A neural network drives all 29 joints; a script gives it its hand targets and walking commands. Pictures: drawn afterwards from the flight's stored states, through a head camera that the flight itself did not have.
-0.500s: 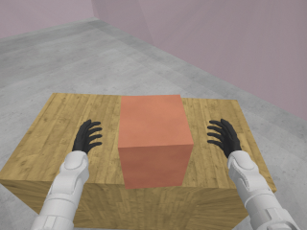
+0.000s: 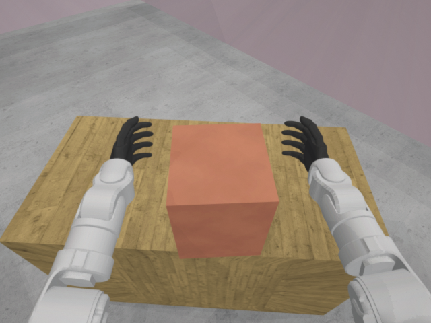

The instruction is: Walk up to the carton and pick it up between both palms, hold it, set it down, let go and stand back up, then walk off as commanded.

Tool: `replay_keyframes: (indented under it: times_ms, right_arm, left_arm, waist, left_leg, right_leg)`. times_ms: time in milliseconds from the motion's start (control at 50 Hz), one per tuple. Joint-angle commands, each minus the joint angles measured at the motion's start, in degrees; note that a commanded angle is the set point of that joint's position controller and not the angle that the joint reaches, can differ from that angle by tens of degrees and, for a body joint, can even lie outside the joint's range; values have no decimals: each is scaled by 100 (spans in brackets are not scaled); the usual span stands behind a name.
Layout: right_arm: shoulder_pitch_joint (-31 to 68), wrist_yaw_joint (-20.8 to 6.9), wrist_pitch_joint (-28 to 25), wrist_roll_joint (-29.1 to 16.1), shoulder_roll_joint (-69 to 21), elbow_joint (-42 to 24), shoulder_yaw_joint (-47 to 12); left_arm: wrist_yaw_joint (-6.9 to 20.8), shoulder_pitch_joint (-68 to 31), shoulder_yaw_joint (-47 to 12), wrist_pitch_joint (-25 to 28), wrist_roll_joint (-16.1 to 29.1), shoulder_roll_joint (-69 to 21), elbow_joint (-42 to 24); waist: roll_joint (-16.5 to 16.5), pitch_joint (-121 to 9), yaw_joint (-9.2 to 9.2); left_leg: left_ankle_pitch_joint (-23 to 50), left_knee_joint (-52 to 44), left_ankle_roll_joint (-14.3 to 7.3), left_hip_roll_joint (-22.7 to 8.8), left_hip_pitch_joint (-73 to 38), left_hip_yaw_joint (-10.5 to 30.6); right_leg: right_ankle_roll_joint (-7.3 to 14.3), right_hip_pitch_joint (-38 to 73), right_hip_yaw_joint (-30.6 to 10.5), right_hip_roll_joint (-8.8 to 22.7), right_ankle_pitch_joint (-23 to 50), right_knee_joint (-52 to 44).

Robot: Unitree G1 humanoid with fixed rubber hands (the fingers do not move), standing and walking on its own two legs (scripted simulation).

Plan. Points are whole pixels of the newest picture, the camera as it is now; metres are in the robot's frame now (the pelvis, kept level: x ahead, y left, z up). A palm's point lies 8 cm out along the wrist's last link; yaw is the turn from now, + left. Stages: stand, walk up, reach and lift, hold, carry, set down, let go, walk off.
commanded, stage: reach and lift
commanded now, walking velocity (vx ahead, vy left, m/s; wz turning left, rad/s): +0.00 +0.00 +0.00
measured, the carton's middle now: (218, 193) +0.43 +0.04 -0.05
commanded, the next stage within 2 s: none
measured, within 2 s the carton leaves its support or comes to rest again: neither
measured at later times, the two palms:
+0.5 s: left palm (116, 151) +0.41 +0.24 +0.10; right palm (307, 150) +0.45 -0.13 +0.09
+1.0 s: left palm (123, 183) +0.41 +0.25 -0.01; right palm (290, 181) +0.44 -0.12 -0.01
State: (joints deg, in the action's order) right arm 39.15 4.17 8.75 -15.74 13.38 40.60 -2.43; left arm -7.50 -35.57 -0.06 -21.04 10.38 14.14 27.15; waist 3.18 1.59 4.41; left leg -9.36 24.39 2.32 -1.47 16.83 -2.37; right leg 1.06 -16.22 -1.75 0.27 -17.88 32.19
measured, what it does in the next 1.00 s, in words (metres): stands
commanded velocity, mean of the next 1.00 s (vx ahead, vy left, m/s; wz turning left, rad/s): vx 0.00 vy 0.00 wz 0.00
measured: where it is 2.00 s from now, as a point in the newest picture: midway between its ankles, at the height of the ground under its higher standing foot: outside the picture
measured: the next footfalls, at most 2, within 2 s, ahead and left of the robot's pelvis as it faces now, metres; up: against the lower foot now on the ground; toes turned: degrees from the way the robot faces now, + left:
none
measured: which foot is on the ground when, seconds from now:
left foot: down 0.00-1.00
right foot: down 0.00-1.00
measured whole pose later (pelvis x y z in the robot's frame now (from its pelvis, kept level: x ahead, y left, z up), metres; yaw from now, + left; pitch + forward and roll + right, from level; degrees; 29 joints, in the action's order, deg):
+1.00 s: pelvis +0.00 +0.04 -0.02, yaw -2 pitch +27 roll -3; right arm 48.3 -0.5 -18.4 -15.7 13.4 72.5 -2.4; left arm -6.8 -43.3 2.5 17.8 10.8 11.1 64.8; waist -0.3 -14.1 5.0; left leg -11.4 35.2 0.9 -3.8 50.4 -2.1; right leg -0.6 -44.5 -1.8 -1.8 -13.5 31.2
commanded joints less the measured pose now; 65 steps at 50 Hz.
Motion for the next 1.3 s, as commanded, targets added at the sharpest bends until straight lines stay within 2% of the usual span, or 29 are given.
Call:
replay_keyframes:
  times_ms: [0, 40, 60, 100, 160, 180, 220, 300, 360, 420, 460, 500, 520, 560, 600, 720, 760, 780, 880, 940, 1000, 1040, 1060, 1140, 1160, 1200, 1220, 1240, 1280]
  right_arm:
    - [3470, 147, -199, -235, 1501, 41, 294]
    - [3649, 166, -197, -296, 1481, -83, 96]
    - [3677, 222, -245, -324, 1546, -341, 217]
    - [3813, 240, -310, -174, 1463, 13, 193]
    - [4096, 265, -421, -278, 1483, 177, 128]
    - [4131, 275, -400, -192, 1650, 322, 352]
    - [4256, 268, -409, -202, 1613, 210, 263]
    - [4088, 176, -529, -212, 1490, 1152, 158]
    - [3843, 184, -818, -143, 1526, 1569, 210]
    - [3744, 54, -1078, -126, 1247, 2286, 123]
    - [3792, 11, -1379, -227, 1195, 1948, -32]
    - [3730, -65, -1648, -185, 1259, 2170, -8]
    - [3855, -90, -1781, -209, 1236, 2095, -76]
    - [3882, -154, -1932, -137, 1133, 2302, -20]
    - [3913, -219, -1999, -249, 1139, 2422, -118]
    - [3722, -398, -2230, -165, 1057, 3006, -34]
    - [3682, -418, -2443, -105, 969, 2971, 33]
    - [3705, -418, -2563, 29, 1244, 3093, 362]
    - [3627, -521, -2948, 95, 1201, 3037, 362]
    - [3646, -537, -3187, 164, 1457, 2896, 578]
    - [3447, -541, -3256, 176, 1498, 2926, 473]
    - [3394, -496, -3379, 264, 1521, 2888, 598]
    - [3387, -476, -3414, 165, 1430, 2503, 402]
    - [3160, -415, -3611, 248, 1373, 2393, 434]
    - [3263, -403, -3596, 206, 1250, 2389, 347]
    - [3284, -422, -3571, 221, 1186, 2542, 295]
    - [3044, -368, -3560, 313, 1173, 2898, 465]
    - [2984, -381, -3563, 320, 953, 3067, 325]
    - [3051, -341, -3585, 417, 460, 2811, 222]
  left_arm:
    - [-31, -3171, 1248, 216, -115, 1244, 57]
    - [-10, -3347, 1434, 294, -147, 1388, 187]
    - [-49, -3386, 1392, 298, -139, 1302, -386]
    - [-24, -3430, 1431, 380, -246, 1254, 241]
    - [-25, -3646, 1384, 518, -183, 1179, 320]
    - [-39, -3753, 1399, 545, -238, 1279, 374]
    - [-37, -3744, 1472, 602, -231, 1299, 595]
    - [-24, -3578, 1288, 877, -269, 916, 1500]
    - [26, -3364, 1232, 1140, -378, 718, 1504]
    - [104, -3234, 1128, 1621, -414, 562, 2202]
    - [115, -3198, 1058, 2029, -319, 537, 2111]
    - [154, -3246, 927, 2411, -243, 482, 2399]
    - [162, -3190, 922, 2523, -229, 452, 2553]
    - [174, -3421, 722, 2841, -152, 419, 2678]
    - [169, -3380, 596, 2993, -21, 391, 3086]
    - [199, -3333, 251, 3493, 168, 63, 3853]
    - [175, -3324, 265, 3768, 110, 59, 3668]
    - [122, -3485, 153, 3873, 68, -4, 3513]
    - [11, -3232, 7, 4229, 84, -316, 3548]
    - [-74, -3074, 30, 4269, -83, -442, 3049]
    - [-108, -2714, 193, 4218, -151, -539, 2899]
    - [-215, -2807, 298, 4285, -433, -603, 2330]
    - [-207, -2699, 423, 4314, -413, -584, 2183]
    - [-223, -2378, 624, 4404, -590, -699, 1801]
    - [-220, -2367, 730, 4419, -586, -691, 1981]
    - [-195, -2435, 834, 4454, -683, -798, 1914]
    - [-171, -2203, 810, 4444, -775, -906, 2013]
    - [-149, -2159, 910, 4444, -872, -1011, 2016]
    - [-36, -2218, 786, 4551, -778, -1353, 2065]
  waist:
    - [-413, -3292, 206]
    - [-215, -3377, 384]
    - [-314, -3935, 241]
    - [-225, -3871, 258]
    - [-291, -4039, 240]
    - [-435, -4083, 165]
    - [-340, -4115, 290]
    - [-325, -4044, 284]
    - [-581, -3973, 229]
    - [-545, -3760, 262]
    - [-511, -4122, 378]
    - [-478, -4079, 276]
    - [-505, -4296, 431]
    - [-560, -4568, 246]
    - [-541, -4609, 332]
    - [-544, -4680, 202]
    - [-725, -4882, 247]
    - [-869, -5098, -15]
    - [-992, -5662, 126]
    - [-1146, -6269, 133]
    - [-821, -6156, 280]
    - [-1028, -6565, 194]
    - [-834, -6681, 361]
    - [-771, -6835, 258]
    - [-574, -6681, 423]
    - [-573, -6315, 410]
    - [-661, -6047, 192]
    - [-654, -5983, 304]
    - [-323, -5949, 164]
  left_leg:
    - [1939, 44, -6, 113, -657, -60]
    - [2010, 45, -3, 119, -533, -105]
    - [2358, 139, 49, 111, -682, -123]
    - [2273, 158, 56, 123, -463, -67]
    - [2606, 211, 135, 119, -594, -64]
    - [2485, 184, 150, 109, -637, -43]
    - [2551, 213, 127, 119, -652, -78]
    - [2602, 341, 165, 67, -698, -44]
    - [3041, 527, 266, 59, -1055, 5]
    - [2642, 542, 205, 66, -756, -28]
    - [2891, 675, 203, 57, -749, -113]
    - [2836, 806, 240, 61, -666, -95]
    - [2914, 914, 243, 60, -543, -108]
    - [2626, 988, 220, 73, -311, -77]
    - [2661, 1067, 218, 27, -270, -39]
    - [2213, 1274, 224, -51, -109, -16]
    - [2457, 1373, 302, -61, -222, -21]
    - [2404, 1357, 374, -82, -441, 51]
    - [2622, 1528, 513, -137, -656, 89]
    - [3244, 1587, 633, -165, -1072, 203]
    - [3833, 1623, 632, -225, -1134, 112]
    - [4025, 1705, 711, -199, -1278, 143]
    - [4163, 1738, 663, -196, -1354, 95]
    - [4915, 1823, 654, -191, -1388, 92]
    - [4872, 1828, 584, -200, -1166, 32]
    - [4844, 1760, 547, -178, -1112, 42]
    - [4751, 1738, 584, -170, -1213, 101]
    - [4829, 1757, 571, -187, -1186, 43]
    - [4392, 1685, 458, -142, -805, 42]
  right_leg:
    - [-420, 784, 0, -220, 3120, -949]
    - [-473, 1010, -21, -228, 3493, -893]
    - [-505, 1111, -8, -248, 3967, -787]
    - [-520, 1083, 25, -240, 3961, -745]
    - [-510, 878, 87, -241, 4073, -801]
    - [-478, 723, 72, -251, 3829, -792]
    - [-444, 792, 81, -273, 3711, -822]
    - [-338, 298, 185, -365, 3177, -859]
    - [-246, -25, 226, -401, 3126, -898]
    - [-229, -330, 236, -333, 2626, -899]
    - [-195, -328, 210, -326, 2890, -773]
    - [-208, -592, 274, -334, 2758, -694]
    - [-169, -580, 236, -319, 2733, -588]
    - [-185, -896, 260, -285, 2555, -487]
    - [-151, -1216, 271, -273, 2259, -437]
    - [-60, -2159, 416, -323, 1224, -364]
    - [-46, -2306, 461, -370, 1320, -290]
    - [-37, -2568, 521, -400, 1211, -317]
    - [87, -3191, 619, -513, 860, -252]
    - [129, -3294, 714, -613, 1076, -274]
    - [199, -3190, 653, -688, 1262, -465]
    - [215, -3106, 662, -713, 1557, -441]
    - [178, -2910, 644, -704, 1649, -411]
    - [90, -2589, 591, -725, 2564, -317]
    - [93, -2510, 520, -705, 2605, -345]
    - [0, -2395, 492, -653, 2821, -227]
    - [-3, -2560, 533, -655, 2617, -273]
    - [-15, -2413, 501, -642, 2635, -281]
    - [-111, -1971, 418, -538, 3177, -202]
